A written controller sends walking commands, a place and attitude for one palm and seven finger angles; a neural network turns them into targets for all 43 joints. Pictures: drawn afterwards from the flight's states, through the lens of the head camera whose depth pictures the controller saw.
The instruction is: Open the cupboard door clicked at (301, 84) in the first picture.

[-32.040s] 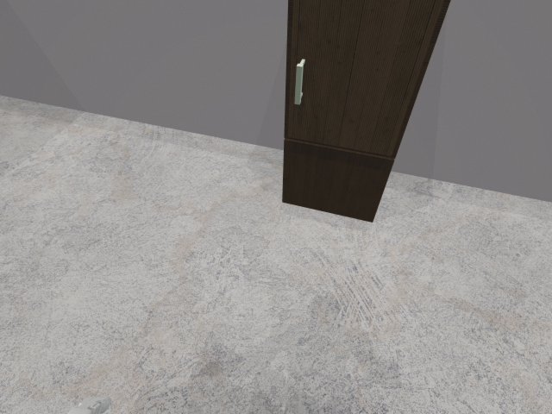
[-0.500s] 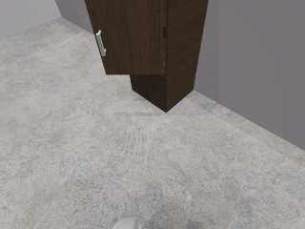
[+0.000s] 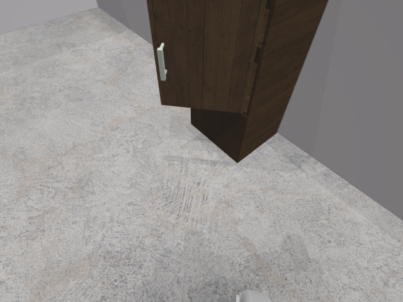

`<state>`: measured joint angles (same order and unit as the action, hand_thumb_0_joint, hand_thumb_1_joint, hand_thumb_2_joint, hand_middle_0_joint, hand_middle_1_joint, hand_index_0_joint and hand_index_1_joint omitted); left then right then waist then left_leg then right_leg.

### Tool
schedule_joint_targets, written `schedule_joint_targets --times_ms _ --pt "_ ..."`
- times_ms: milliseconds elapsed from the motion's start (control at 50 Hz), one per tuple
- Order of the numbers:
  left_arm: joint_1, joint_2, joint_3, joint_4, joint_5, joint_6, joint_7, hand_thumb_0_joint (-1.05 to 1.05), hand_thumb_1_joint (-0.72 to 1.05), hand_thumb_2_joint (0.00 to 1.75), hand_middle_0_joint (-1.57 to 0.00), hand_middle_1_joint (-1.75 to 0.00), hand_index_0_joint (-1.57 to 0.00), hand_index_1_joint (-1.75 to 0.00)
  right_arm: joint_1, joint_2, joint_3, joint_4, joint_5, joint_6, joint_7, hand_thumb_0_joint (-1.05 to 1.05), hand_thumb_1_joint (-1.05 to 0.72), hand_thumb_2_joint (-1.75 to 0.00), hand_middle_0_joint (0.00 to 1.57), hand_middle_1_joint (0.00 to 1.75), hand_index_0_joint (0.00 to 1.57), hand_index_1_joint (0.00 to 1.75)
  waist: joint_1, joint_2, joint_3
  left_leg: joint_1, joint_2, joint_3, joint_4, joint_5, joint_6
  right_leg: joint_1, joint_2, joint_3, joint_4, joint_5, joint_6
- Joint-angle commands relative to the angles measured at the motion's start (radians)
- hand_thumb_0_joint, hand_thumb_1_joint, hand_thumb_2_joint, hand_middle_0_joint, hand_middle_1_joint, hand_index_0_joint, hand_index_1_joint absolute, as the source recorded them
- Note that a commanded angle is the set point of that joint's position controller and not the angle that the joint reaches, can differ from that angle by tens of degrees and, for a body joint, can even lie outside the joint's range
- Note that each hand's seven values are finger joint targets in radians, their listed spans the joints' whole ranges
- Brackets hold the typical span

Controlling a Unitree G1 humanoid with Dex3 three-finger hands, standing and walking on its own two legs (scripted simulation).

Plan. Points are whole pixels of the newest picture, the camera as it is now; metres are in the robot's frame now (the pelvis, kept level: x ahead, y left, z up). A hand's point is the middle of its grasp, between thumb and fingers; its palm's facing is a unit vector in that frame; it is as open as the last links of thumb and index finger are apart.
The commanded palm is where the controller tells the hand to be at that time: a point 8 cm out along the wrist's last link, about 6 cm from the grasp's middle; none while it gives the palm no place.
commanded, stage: take the last steps up to it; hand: left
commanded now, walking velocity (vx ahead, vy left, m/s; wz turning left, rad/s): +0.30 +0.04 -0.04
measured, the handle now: (162, 62) +0.97 +0.24 -0.09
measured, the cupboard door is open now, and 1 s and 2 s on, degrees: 41 41 41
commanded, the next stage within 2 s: come to a stop and stand still in 0.88 s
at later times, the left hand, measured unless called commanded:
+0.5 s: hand (138, 264) +0.22 +0.17 -0.15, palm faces +0.05 -0.97 -0.23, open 7.1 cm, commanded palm none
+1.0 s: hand (134, 192) +0.41 +0.23 -0.16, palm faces +0.01 -0.98 -0.20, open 7.2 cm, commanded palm none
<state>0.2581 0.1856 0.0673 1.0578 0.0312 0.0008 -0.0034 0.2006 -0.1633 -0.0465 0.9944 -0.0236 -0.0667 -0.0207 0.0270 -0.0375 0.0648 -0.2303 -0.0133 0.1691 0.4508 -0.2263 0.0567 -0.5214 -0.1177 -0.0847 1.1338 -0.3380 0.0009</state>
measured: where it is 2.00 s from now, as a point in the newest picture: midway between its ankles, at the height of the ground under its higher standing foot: (199, 269)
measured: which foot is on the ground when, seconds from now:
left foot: down 0.00-0.24, up 0.26-0.66, down 0.68-1.00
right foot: up 0.00-0.22, down 0.24-0.68, up 0.70-1.00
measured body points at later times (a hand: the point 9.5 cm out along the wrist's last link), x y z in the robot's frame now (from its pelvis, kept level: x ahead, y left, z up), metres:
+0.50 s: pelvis +0.18 -0.02 +0.01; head +0.21 -0.03 +0.46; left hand +0.21 +0.22 -0.13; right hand +0.19 -0.25 -0.15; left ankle +0.23 +0.13 -0.68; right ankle +0.15 -0.11 -0.74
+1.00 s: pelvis +0.35 +0.05 +0.01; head +0.37 +0.05 +0.45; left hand +0.41 +0.28 -0.15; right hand +0.36 -0.19 -0.15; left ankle +0.35 +0.13 -0.74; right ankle +0.39 -0.08 -0.70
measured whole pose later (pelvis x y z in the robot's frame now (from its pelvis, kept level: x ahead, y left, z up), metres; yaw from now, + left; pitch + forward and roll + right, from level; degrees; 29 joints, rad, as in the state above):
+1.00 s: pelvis +0.35 +0.05 +0.01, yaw -2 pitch +0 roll +1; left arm 0.19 0.18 0.06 1.04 0.03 0.00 0.00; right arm 0.27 -0.16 -0.03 1.06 -0.03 -0.05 -0.02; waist 0.00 -0.02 0.05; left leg -0.18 -0.02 0.17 0.38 -0.21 0.06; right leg -0.48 -0.09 -0.08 0.84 -0.30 0.00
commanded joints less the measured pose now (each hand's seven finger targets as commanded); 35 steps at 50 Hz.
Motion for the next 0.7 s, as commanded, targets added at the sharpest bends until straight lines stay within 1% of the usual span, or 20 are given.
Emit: schedule_joint_targets --times_ms 0,120,160,180,200,220,240,260,300,320,360,400,480,540,580,600,620,640,660,680 --pt "-0.016 0.015 -0.002 -0.082 -0.004 -0.014 -0.013 0.0 0.9 0.9 -0.2 -0.3 -0.2 -0.3 0.128 -0.124 -0.016 0.009 -0.005 -0.005 0.0 0.0 -0.9 -0.9 0.2 0.3 0.2 0.3 -0.016 0.1 -0.005 0.039 0.296 -0.217 -0.308 0.066 0.141 -0.021 -0.03 0.043 -0.181 0.086 0.006" --pt "-0.14 0.034 -0.003 -0.148 -0.005 -0.018 -0.02 0.0 0.9 0.9 -0.2 -0.3 -0.2 -0.3 0.159 -0.147 -0.015 0.039 -0.009 0.003 0.008 0.0 -0.9 -0.9 0.2 0.3 0.2 0.3 -0.028 0.088 0.027 0.044 0.29 -0.192 -0.266 0.039 0.131 0.105 0.016 0.004 -0.432 0.104 0.003" --pt "-0.113 0.044 0.0 -0.144 -0.003 -0.027 -0.02 0.0 0.9 0.9 -0.2 -0.3 -0.2 -0.3 0.164 -0.149 -0.013 0.053 -0.01 0.008 0.008 0.0 -0.9 -0.9 0.2 0.3 0.2 0.3 -0.011 0.071 0.012 0.046 0.262 -0.168 -0.18 0.063 0.1 0.211 0.048 -0.027 -0.529 0.119 -0.004" --pt "-0.057 0.059 0.006 -0.125 -0.002 -0.032 -0.018 0.0 0.9 0.9 -0.2 -0.3 -0.2 -0.3 0.165 -0.138 -0.01 0.058 -0.007 0.009 0.008 0.0 -0.9 -0.9 0.2 0.3 0.2 0.3 0.013 0.058 -0.012 0.019 0.219 -0.139 -0.093 0.073 0.07 0.322 0.065 -0.035 -0.597 0.139 -0.013" --pt "0.046 0.103 0.018 -0.095 0.0 -0.043 -0.014 0.0 0.9 0.9 -0.2 -0.3 -0.2 -0.3 0.164 -0.12 -0.006 0.06 0.002 0.006 0.01 0.0 -0.9 -0.9 0.2 0.3 0.2 0.3 0.057 -0.001 -0.063 -0.063 0.151 -0.085 0.089 0.095 0.031 0.51 0.026 0.035 -0.649 0.153 -0.044" --pt "0.185 0.194 0.038 -0.054 0.001 -0.055 -0.006 0.0 0.9 0.9 -0.2 -0.3 -0.2 -0.3 0.173 -0.087 -0.002 0.039 0.011 0.002 0.018 0.0 -0.9 -0.9 0.2 0.3 0.2 0.3 0.096 -0.19 -0.143 -0.283 0.039 0.001 0.356 -0.089 -0.025 0.737 -0.203 0.347 -0.735 0.179 -0.138" --pt "0.243 0.236 0.046 -0.041 -0.015 -0.055 0.003 0.0 0.9 0.9 -0.2 -0.3 -0.2 -0.3 0.147 -0.106 -0.006 0.014 0.011 0.009 0.018 0.0 -0.9 -0.9 0.2 0.3 0.2 0.3 0.105 -0.297 -0.145 -0.392 0.006 -0.047 0.617 -0.398 -0.045 0.743 -0.359 0.56 -0.868 0.206 -0.233" --pt "0.183 0.2 0.036 -0.051 -0.016 -0.057 0.011 0.0 0.9 0.9 -0.2 -0.3 -0.2 -0.3 0.081 -0.12 -0.015 0.016 0.005 0.015 0.015 0.0 -0.9 -0.9 0.2 0.3 0.2 0.3 0.092 -0.206 -0.082 -0.437 0.054 -0.162 0.724 -0.321 -0.042 0.63 -0.344 0.545 -0.893 0.189 -0.236" --pt "0.076 0.121 0.013 -0.079 -0.02 -0.063 0.015 0.0 0.9 0.9 -0.2 -0.3 -0.2 -0.3 0.048 -0.079 -0.013 0.023 0.003 0.024 0.018 0.0 -0.9 -0.9 0.2 0.3 0.2 0.3 0.029 -0.034 -0.012 -0.415 0.114 -0.193 0.707 -0.141 -0.06 0.474 -0.269 0.344 -0.917 0.217 -0.188" --pt "0.055 0.095 0.006 -0.079 -0.02 -0.071 0.014 0.0 0.9 0.9 -0.2 -0.3 -0.2 -0.3 0.083 -0.056 -0.009 0.037 0.0 0.033 0.022 0.0 -0.9 -0.9 0.2 0.3 0.2 0.3 0.002 -0.056 -0.029 -0.369 0.12 -0.18 0.666 -0.089 -0.072 0.436 -0.225 0.248 -0.927 0.267 -0.159" --pt "0.052 0.073 0.001 -0.064 -0.016 -0.084 0.013 0.0 0.9 0.9 -0.2 -0.3 -0.2 -0.3 0.129 -0.036 -0.009 0.059 -0.002 0.043 0.028 0.0 -0.9 -0.9 0.2 0.3 0.2 0.3 -0.023 -0.091 -0.046 -0.318 0.119 -0.147 0.576 -0.043 -0.089 0.413 -0.176 0.14 -0.935 0.344 -0.137" --pt "0.078 0.057 0.007 -0.049 -0.012 -0.091 0.012 0.0 0.9 0.9 -0.2 -0.3 -0.2 -0.3 0.105 -0.017 -0.011 0.049 -0.003 0.048 0.034 0.0 -0.9 -0.9 0.2 0.3 0.2 0.3 -0.018 -0.074 -0.035 -0.312 0.114 -0.12 0.482 -0.015 -0.1 0.412 -0.164 0.107 -0.94 0.38 -0.139" --pt "0.109 0.102 0.006 -0.008 -0.012 -0.091 0.01 0.0 0.9 0.9 -0.2 -0.3 -0.2 -0.3 0.007 -0.018 -0.008 0.011 0.002 0.039 0.047 0.0 -0.9 -0.9 0.2 0.3 0.2 0.3 0.005 -0.077 -0.026 -0.312 0.095 -0.085 0.296 0.01 -0.098 0.472 -0.172 0.089 -0.921 0.404 -0.148" --pt "0.129 0.117 0.006 0.02 -0.006 -0.083 0.01 0.0 0.9 0.9 -0.2 -0.3 -0.2 -0.3 -0.062 -0.03 -0.009 -0.018 0.002 0.031 0.053 0.0 -0.9 -0.9 0.2 0.3 0.2 0.3 0.016 -0.12 0.01 -0.269 0.076 -0.069 0.211 -0.005 -0.082 0.461 -0.187 0.097 -0.9 0.359 -0.138" --pt "0.121 0.125 0.008 0.029 -0.007 -0.076 0.012 0.0 0.9 0.9 -0.2 -0.3 -0.2 -0.3 -0.057 -0.045 -0.01 -0.02 0.001 0.026 0.052 0.0 -0.9 -0.9 0.2 0.3 0.2 0.3 -0.003 -0.118 0.03 -0.184 0.062 -0.059 0.139 0.005 -0.068 0.425 -0.188 0.087 -0.865 0.343 -0.123" --pt "0.105 0.129 0.01 0.029 -0.01 -0.072 0.013 0.0 0.9 0.9 -0.2 -0.3 -0.2 -0.3 -0.011 -0.059 -0.012 -0.006 0.0 0.022 0.047 0.0 -0.9 -0.9 0.2 0.3 0.2 0.3 -0.035 -0.106 0.024 -0.087 0.041 -0.038 0.08 0.031 -0.062 0.386 -0.169 0.061 -0.816 0.347 -0.108" --pt "0.099 0.118 0.009 0.027 -0.011 -0.068 0.013 0.0 0.9 0.9 -0.2 -0.3 -0.2 -0.3 0.076 -0.085 -0.016 0.023 -0.004 0.015 0.04 0.0 -0.9 -0.9 0.2 0.3 0.2 0.3 -0.077 -0.044 -0.008 0.078 0.024 -0.034 0.018 0.046 -0.05 0.315 -0.132 0.03 -0.69 0.382 -0.089" --pt "0.107 0.089 0.003 0.016 -0.013 -0.063 0.008 0.0 0.9 0.9 -0.2 -0.3 -0.2 -0.3 0.2 -0.159 -0.033 0.057 -0.009 0.009 0.029 0.0 -0.9 -0.9 0.2 0.3 0.2 0.3 -0.122 0.115 -0.086 0.265 0.126 -0.156 -0.005 0.05 -0.013 0.194 -0.056 -0.016 -0.464 0.261 -0.058" --pt "0.128 0.039 -0.008 -0.011 -0.022 -0.06 0.003 0.0 0.9 0.9 -0.2 -0.3 -0.2 -0.3 0.315 -0.266 -0.057 0.074 -0.022 0.009 0.014 0.0 -0.9 -0.9 0.2 0.3 0.2 0.3 -0.147 0.36 -0.162 0.404 0.369 -0.487 -0.099 0.073 0.089 -0.006 0.077 -0.099 -0.168 -0.196 -0.011" --pt "0.081 0.047 -0.011 -0.045 -0.015 -0.061 0.009 0.0 0.9 0.9 -0.2 -0.3 -0.2 -0.3 0.332 -0.271 -0.052 0.07 -0.014 0.023 0.005 0.0 -0.9 -0.9 0.2 0.3 0.2 0.3 -0.149 0.271 -0.169 0.344 0.443 -0.579 -0.165 0.035 0.154 -0.056 0.082 0.001 0.019 -0.276 -0.032"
